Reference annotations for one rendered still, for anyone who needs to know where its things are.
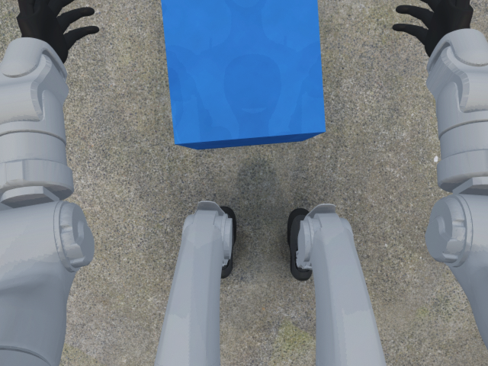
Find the carton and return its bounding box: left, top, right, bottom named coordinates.
left=161, top=0, right=326, bottom=149

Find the left robot upper arm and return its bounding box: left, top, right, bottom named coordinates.
left=0, top=201, right=95, bottom=366

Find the left robot forearm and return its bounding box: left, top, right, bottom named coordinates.
left=0, top=37, right=74, bottom=210

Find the robot right foot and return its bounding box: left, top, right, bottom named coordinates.
left=287, top=208, right=313, bottom=281

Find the robot right thigh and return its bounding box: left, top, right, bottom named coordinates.
left=300, top=213, right=387, bottom=366

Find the left robot hand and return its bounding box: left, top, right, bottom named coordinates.
left=17, top=0, right=99, bottom=64

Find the right robot hand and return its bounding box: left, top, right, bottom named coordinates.
left=392, top=0, right=474, bottom=58

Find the right robot upper arm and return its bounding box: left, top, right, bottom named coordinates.
left=425, top=194, right=488, bottom=350

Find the right robot forearm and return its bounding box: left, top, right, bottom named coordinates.
left=426, top=28, right=488, bottom=196

